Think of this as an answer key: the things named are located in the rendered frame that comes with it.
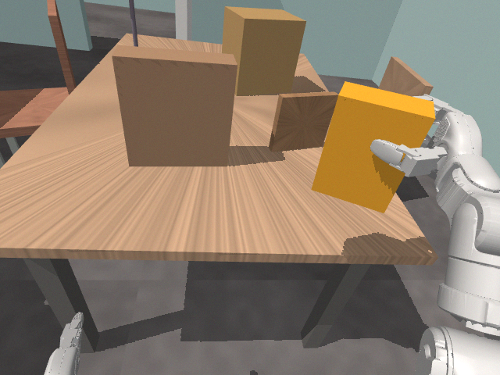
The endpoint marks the table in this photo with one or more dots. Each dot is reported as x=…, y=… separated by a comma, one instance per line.
x=69, y=193

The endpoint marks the right robot hand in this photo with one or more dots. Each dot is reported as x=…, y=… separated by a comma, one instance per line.
x=457, y=134

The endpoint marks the right robot arm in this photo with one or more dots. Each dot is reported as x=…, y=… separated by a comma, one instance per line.
x=468, y=191

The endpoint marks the left robot hand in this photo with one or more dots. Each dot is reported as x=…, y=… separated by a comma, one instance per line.
x=64, y=360

